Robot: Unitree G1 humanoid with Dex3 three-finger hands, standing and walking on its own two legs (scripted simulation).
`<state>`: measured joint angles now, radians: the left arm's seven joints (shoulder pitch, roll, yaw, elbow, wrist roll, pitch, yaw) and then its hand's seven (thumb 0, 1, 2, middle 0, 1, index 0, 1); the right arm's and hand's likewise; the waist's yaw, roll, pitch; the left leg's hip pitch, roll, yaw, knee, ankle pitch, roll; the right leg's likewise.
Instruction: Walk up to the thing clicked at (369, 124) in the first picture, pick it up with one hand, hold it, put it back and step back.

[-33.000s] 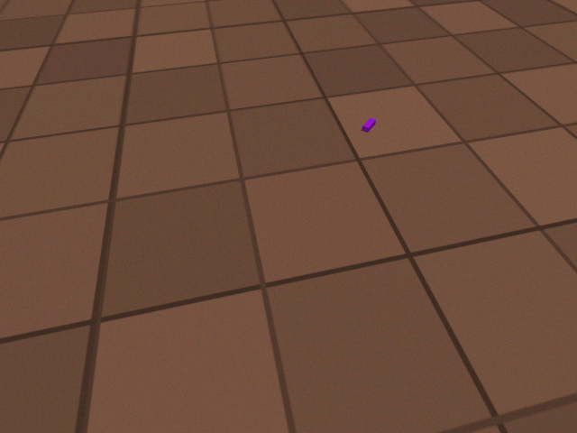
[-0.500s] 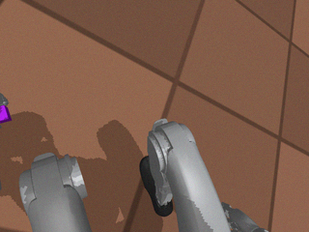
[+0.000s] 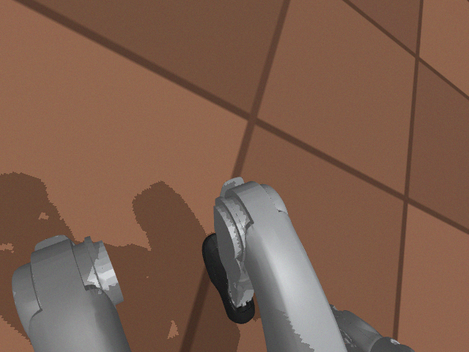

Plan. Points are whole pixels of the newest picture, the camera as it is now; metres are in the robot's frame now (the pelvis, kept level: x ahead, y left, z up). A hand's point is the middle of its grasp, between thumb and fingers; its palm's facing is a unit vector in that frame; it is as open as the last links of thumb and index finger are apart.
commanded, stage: rest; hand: left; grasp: from above
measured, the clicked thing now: out of the picture +0.43 +0.31 -0.28
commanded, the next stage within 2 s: open in 0.14 s
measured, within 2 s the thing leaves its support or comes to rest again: neither
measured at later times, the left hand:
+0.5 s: hand out of the picture +0.42 +0.30 -0.24, palm faces -0.44 -0.11 -0.89, open 7.7 cm
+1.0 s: hand out of the picture +0.42 +0.30 -0.24, palm faces -0.44 -0.11 -0.89, open 11.5 cm
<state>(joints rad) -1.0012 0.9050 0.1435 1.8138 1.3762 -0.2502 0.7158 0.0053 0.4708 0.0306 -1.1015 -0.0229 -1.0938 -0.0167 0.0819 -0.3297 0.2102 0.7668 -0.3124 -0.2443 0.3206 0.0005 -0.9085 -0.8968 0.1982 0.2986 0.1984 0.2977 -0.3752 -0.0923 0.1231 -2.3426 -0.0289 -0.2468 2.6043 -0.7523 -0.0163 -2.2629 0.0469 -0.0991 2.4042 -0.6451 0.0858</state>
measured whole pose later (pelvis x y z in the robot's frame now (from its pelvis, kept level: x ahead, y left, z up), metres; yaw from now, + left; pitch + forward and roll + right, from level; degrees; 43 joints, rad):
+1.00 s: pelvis -0.01 +0.00 +0.01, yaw -1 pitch +26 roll -15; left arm -1.01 0.94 0.08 1.80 1.32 -0.24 0.73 0.00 -0.10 0.65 -0.55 -0.62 -0.47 -0.59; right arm 0.06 -0.36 0.25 0.73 -0.31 -0.29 0.33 0.00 -0.90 -0.90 0.20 0.30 0.20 0.30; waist -0.38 -0.12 0.17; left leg -2.32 -0.02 -0.27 2.58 -0.74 -0.02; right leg -2.23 0.05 -0.12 2.36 -0.62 0.08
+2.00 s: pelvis -0.01 -0.01 +0.07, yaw +6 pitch +33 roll -8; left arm -0.95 0.66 -0.03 1.37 1.16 -0.11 0.25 0.00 -0.25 0.81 -0.33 -0.74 -0.32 -0.76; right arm 0.13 -0.31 0.05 0.70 -0.10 -0.06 0.23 0.00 -0.91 -0.90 0.20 0.30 0.20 0.30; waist -0.22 0.05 -0.10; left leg -2.22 -0.03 -0.13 2.32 -0.68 -0.01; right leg -2.17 0.00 -0.03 2.21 -0.63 0.06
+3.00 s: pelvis +0.00 -0.01 +0.18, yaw +9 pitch +33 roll -5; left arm -0.28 0.44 0.01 0.51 0.59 0.04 0.07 0.00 0.81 0.88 -0.22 -0.31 -0.22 -0.31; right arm 0.09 -0.30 -0.05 0.59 0.00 0.00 0.09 0.01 -0.91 -0.89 0.20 0.30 0.20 0.30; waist -0.05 0.04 -0.19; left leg -1.88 -0.01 -0.10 1.96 -0.66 -0.02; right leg -1.84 -0.02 -0.02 1.88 -0.62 0.05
